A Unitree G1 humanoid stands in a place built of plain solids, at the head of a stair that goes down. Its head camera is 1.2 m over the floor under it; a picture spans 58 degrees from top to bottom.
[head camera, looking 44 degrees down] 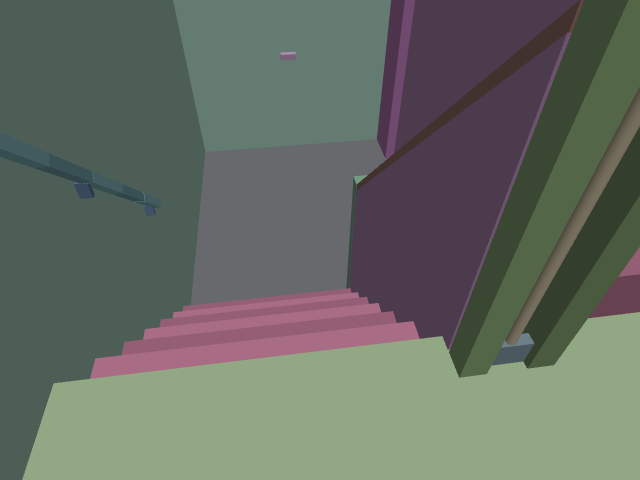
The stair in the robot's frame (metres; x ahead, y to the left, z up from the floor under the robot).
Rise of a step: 0.21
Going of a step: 0.21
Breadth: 1.20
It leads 8 degrees to the left of straight ahead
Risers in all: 7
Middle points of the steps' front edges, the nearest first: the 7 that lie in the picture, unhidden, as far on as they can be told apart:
0.71 0.20 0.00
0.92 0.23 -0.21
1.12 0.26 -0.42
1.33 0.28 -0.63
1.54 0.31 -0.84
1.75 0.34 -1.04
1.95 0.37 -1.25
